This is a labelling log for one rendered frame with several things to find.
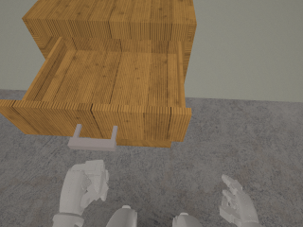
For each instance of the robot thigh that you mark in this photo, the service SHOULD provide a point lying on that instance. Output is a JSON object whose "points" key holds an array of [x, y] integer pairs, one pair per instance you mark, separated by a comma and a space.
{"points": [[186, 221], [123, 217]]}

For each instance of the right robot hand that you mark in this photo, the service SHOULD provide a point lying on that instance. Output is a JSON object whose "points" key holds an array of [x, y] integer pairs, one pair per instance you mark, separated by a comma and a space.
{"points": [[241, 208]]}

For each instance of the cabinet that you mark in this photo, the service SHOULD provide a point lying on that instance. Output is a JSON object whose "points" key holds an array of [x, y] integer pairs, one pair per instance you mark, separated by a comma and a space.
{"points": [[154, 20]]}

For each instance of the right robot thigh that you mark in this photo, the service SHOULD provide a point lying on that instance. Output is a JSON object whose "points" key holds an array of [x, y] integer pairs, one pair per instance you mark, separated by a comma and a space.
{"points": [[186, 221]]}

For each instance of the left robot hand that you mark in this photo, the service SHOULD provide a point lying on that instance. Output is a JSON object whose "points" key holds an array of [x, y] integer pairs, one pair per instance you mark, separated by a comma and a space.
{"points": [[91, 176]]}

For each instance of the left robot thigh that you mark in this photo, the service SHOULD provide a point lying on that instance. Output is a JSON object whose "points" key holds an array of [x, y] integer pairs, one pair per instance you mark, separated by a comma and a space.
{"points": [[123, 217]]}

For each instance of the drawer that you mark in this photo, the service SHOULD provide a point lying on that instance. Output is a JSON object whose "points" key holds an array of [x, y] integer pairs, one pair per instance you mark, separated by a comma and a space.
{"points": [[136, 85]]}

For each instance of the handle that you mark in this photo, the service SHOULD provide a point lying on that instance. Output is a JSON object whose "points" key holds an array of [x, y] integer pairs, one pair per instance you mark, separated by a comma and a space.
{"points": [[99, 144]]}

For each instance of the left robot forearm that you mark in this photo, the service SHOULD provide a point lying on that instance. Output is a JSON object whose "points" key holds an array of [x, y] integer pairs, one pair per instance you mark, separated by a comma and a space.
{"points": [[63, 219]]}

